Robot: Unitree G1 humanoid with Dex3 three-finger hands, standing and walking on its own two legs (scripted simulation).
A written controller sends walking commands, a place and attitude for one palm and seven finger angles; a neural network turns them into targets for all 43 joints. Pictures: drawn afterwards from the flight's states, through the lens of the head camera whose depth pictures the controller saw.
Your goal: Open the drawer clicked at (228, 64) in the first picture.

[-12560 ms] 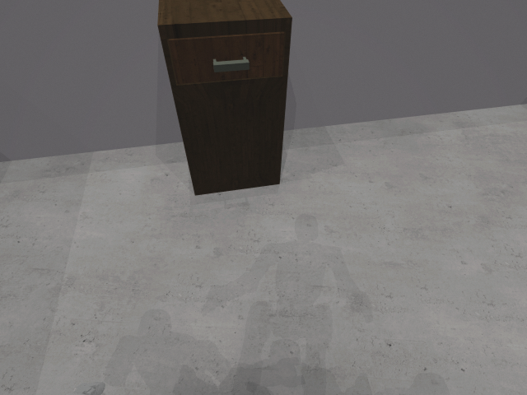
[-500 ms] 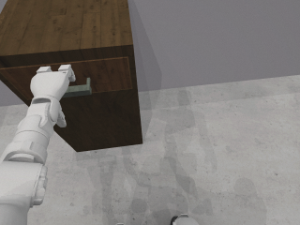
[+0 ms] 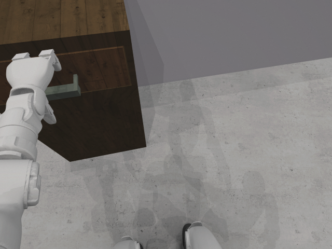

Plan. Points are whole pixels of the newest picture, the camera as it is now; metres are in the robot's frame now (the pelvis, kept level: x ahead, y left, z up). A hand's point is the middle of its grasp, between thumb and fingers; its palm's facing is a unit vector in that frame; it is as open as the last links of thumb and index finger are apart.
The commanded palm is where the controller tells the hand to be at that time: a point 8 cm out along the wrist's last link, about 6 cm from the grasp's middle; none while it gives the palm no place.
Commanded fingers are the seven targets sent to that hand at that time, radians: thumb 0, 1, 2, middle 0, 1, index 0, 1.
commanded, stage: move the hooked fingers above the handle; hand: left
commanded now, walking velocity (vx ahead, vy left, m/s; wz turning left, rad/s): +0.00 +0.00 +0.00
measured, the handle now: (55, 86) +0.56 +0.26 -0.03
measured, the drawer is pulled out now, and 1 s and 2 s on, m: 0.00 0.00 0.00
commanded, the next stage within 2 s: lower the fingers behind the handle in 0.48 s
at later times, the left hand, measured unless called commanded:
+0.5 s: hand (43, 88) +0.51 +0.26 +0.03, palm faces -0.08 -0.02 -1.00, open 13.7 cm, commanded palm +0.50 +0.26 +0.09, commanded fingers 0.00 -0.50 0.30 -0.30 -1.20 -0.30 -1.20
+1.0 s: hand (48, 93) +0.51 +0.26 +0.01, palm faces -0.06 -0.02 -1.00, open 13.8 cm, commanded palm +0.50 +0.26 +0.06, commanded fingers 0.00 -0.50 0.30 -0.30 -1.20 -0.30 -1.20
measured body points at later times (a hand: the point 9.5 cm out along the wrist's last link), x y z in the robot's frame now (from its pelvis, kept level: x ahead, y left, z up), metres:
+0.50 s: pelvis +0.00 +0.00 +0.00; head +0.14 +0.00 +0.43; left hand +0.51 +0.26 +0.08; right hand +0.00 -0.28 -0.12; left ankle -0.03 +0.11 -0.70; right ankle +0.03 -0.15 -0.70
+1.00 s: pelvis +0.00 +0.00 -0.01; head +0.15 +0.00 +0.41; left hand +0.51 +0.26 +0.06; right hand -0.03 -0.28 -0.13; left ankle -0.03 +0.11 -0.70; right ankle +0.03 -0.15 -0.70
